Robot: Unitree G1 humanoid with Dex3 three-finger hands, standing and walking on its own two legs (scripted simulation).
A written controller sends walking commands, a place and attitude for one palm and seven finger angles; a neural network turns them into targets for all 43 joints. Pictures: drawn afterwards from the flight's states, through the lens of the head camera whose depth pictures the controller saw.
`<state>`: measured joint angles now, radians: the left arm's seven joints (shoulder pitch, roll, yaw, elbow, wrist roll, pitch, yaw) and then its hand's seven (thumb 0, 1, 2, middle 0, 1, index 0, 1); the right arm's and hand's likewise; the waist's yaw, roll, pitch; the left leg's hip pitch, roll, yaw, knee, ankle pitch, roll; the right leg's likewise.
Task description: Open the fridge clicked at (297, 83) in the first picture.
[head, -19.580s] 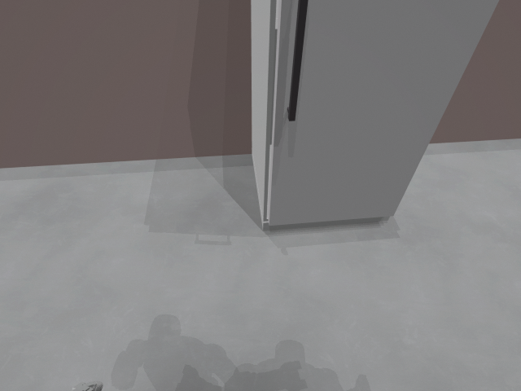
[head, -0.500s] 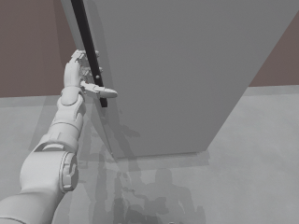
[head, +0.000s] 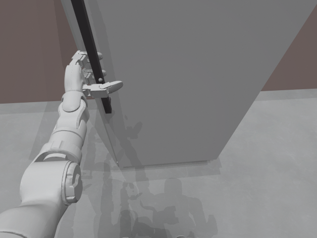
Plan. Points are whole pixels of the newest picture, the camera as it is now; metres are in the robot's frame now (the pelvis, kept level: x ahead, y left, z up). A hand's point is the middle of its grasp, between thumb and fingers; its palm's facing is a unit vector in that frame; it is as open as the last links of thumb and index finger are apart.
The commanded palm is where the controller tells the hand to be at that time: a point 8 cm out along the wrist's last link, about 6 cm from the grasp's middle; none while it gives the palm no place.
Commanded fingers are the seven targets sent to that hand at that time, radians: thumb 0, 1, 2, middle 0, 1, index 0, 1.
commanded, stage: grip the handle and tug to test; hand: left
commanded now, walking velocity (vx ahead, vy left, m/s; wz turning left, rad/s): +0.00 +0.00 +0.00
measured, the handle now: (92, 46) +0.54 +0.14 +0.19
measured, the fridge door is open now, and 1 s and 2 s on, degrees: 0 0 20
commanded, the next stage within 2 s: pull the door a little, standing still in 1.06 s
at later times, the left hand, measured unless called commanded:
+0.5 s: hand (101, 79) +0.49 +0.12 +0.13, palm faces +0.06 -1.00 +0.01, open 6.2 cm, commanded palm +0.45 +0.18 +0.12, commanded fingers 0.00 0.90 0.90 -0.45 -1.40 -0.45 -1.40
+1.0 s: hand (102, 80) +0.49 +0.12 +0.13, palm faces +0.07 -1.00 +0.01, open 6.1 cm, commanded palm +0.44 +0.17 +0.12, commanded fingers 0.00 0.90 0.90 -0.45 -1.40 -0.45 -1.40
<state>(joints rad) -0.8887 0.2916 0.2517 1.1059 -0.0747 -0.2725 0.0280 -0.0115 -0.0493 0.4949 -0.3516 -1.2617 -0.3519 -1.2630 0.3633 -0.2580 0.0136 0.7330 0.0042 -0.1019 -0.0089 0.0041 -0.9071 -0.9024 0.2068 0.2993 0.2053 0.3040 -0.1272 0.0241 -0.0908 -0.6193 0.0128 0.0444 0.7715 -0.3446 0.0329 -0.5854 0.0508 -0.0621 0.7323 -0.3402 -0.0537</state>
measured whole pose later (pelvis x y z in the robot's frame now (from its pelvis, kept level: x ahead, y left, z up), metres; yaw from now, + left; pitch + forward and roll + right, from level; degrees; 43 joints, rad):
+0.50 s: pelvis +0.00 +0.00 +0.00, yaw -1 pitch +11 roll -1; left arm -0.87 0.29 0.28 1.09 -0.07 -0.26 0.01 0.00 0.63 0.79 -0.36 -1.36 -0.37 -1.37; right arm 0.37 -0.26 0.01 0.72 0.01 -0.09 -0.01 0.00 -0.91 -0.90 0.21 0.30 0.21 0.30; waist -0.13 0.02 -0.10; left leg -0.61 0.02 0.06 0.76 -0.35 0.04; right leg -0.58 0.06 -0.05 0.73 -0.34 -0.05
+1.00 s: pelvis +0.01 +0.01 +0.00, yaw -2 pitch +11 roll -1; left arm -0.80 0.26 0.27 0.98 -0.08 -0.22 0.04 0.00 0.67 0.76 -0.34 -1.36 -0.35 -1.36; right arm 0.38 -0.26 0.01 0.70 0.01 -0.07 -0.01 0.00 -0.91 -0.90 0.21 0.30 0.21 0.30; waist -0.13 0.03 -0.11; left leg -0.58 0.02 0.07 0.75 -0.35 0.04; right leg -0.56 0.06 -0.03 0.71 -0.34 -0.04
